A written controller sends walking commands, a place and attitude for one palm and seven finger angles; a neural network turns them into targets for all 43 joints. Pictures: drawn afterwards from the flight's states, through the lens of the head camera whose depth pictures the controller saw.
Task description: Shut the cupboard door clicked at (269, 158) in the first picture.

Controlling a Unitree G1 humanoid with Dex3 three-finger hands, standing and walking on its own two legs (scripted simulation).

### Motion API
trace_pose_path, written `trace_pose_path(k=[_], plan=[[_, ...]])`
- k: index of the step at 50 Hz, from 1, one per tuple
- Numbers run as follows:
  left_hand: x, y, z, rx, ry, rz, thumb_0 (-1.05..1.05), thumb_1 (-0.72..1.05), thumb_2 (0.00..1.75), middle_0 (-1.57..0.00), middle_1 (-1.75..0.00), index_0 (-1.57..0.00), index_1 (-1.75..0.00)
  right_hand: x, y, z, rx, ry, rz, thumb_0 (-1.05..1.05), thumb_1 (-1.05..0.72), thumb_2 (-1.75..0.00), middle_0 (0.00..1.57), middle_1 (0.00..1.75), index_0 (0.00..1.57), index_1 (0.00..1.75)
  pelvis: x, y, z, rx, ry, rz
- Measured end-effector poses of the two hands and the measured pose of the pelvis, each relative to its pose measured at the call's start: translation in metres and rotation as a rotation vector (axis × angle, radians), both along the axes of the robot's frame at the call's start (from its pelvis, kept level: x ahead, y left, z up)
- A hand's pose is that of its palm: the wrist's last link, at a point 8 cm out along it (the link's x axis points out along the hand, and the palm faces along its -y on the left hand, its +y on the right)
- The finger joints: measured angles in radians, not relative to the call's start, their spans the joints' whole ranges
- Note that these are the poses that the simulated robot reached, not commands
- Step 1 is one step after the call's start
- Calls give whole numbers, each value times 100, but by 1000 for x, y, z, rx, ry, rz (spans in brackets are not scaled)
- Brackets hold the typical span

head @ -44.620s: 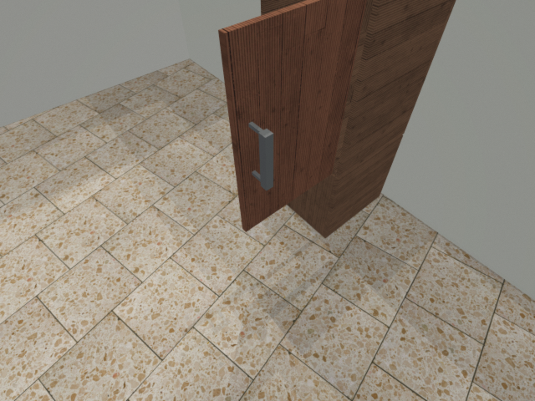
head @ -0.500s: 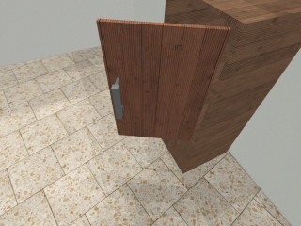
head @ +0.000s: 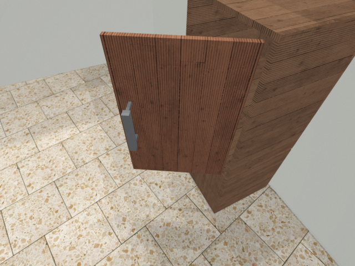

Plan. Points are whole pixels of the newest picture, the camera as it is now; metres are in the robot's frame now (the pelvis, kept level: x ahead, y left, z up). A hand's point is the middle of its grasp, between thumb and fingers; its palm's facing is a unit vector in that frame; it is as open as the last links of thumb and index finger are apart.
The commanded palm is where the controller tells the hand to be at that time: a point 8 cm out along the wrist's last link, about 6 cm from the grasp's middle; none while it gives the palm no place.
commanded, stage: shuffle to correct the standing spot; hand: left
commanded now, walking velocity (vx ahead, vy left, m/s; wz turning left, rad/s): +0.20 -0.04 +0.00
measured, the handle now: (131, 127) +0.52 +0.19 -0.04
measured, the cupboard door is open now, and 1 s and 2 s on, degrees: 59 59 59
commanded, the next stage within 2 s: come to a stop and stand still in 0.08 s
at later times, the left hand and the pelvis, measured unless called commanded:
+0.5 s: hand out of the picture +0.16 +0.17 -0.17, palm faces +0.07 -0.95 -0.29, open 7.3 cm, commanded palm none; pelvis +0.09 -0.03 -0.01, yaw +3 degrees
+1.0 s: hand out of the picture +0.07 +0.22 -0.17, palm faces +0.07 -0.96 -0.28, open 7.4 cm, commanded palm none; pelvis +0.05 +0.02 -0.01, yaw +0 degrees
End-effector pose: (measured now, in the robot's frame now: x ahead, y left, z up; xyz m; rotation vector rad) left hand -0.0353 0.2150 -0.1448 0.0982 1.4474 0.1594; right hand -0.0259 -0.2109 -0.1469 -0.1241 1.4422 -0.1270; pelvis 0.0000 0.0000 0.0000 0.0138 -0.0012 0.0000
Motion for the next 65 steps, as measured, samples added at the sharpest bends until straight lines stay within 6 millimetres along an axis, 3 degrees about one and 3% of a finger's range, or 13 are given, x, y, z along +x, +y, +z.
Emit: trace_pose_path(k=[6, 10, 13, 20, 23, 26, 31, 35, 39, 44, 51, 55, 65], plan=[[0, -11, -10, -33, 62, 47, 1, 91, 89, -20, -29, -20, -30, 32, -4, -2, -23, 1, 13, 1, -90, -90, 20, 30, 19, 29, 30, -1, -7, -19, 12, 10], [14, -13, -16, -52, 107, 36, 1, 91, 89, -20, -29, -20, -30, 62, -1, -1, -41, -44, 5, 1, -90, -90, 20, 30, 19, 29, 51, 1, -11, -2, 15, -10], [46, -10, -12, -35, 95, 6, 1, 91, 89, -20, -29, -20, -30, 70, 1, 2, -41, -52, -6, 1, -90, -90, 20, 30, 19, 29, 65, -1, -7, -10, 12, -4], [149, 3, 1, 86, -113, -9, 3, 94, 89, -20, -29, -20, -30, 71, -6, -7, 20, 90, 4, 0, -90, -90, 20, 30, 20, 29, 89, -23, -7, 4, 12, 30], [174, 5, 7, 130, -172, -20, 2, 94, 89, -20, -29, -20, -30, 85, -21, -15, 22, 102, -10, 1, -90, -90, 20, 30, 20, 30, 95, -31, -10, 7, 11, 45], [183, 3, 13, 145, -194, -21, 1, 93, 89, -20, -29, -20, -30, 109, -36, -14, -6, 67, -2, 1, -90, -90, 20, 30, 20, 29, 94, -34, -6, 17, 7, 56], [178, -4, 11, 113, -195, -14, 1, 91, 89, -20, -29, -20, -30, 159, -52, -3, -47, -64, 43, 1, -91, -90, 20, 30, 19, 29, 84, -32, -1, 23, 7, 55], [165, -3, 0, 68, -193, -3, 1, 91, 89, -20, -29, -20, -30, 188, -50, 8, -79, -174, 81, 1, -91, -90, 19, 30, 19, 29, 75, -24, -4, 12, 3, 52], [148, 7, -15, 42, -190, 18, 1, 91, 89, -20, -29, -20, -30, 196, -38, 15, -105, -269, 94, 0, -91, -90, 19, 30, 19, 29, 69, -9, -13, -13, -18, 60], [126, 29, -4, 66, -174, 1, 1, 91, 89, -20, -29, -20, -30, 197, -13, 17, -70, -369, 92, 1, -91, -90, 19, 30, 19, 29, 66, 11, -12, -11, -41, 29], [91, 52, 16, 135, -132, -19, 1, 91, 89, -20, -29, -20, -30, 179, 21, -3, 40, -355, 92, 1, -90, -90, 20, 30, 19, 29, 50, 24, -10, 4, -19, 10], [78, 57, 22, 135, -90, -36, 1, 91, 89, -20, -29, -20, -30, 158, 21, -3, 31, -330, 52, -1, -93, -90, 20, 30, 20, 30, 47, 29, -5, 1, -7, 4], [96, 48, 19, 88, -112, -60, 1, 90, 89, -20, -29, -20, -30, 93, 3, 0, -29, -134, 37, 0, -92, -90, 20, 30, 20, 29, 50, 31, 1, 4, -4, 2]])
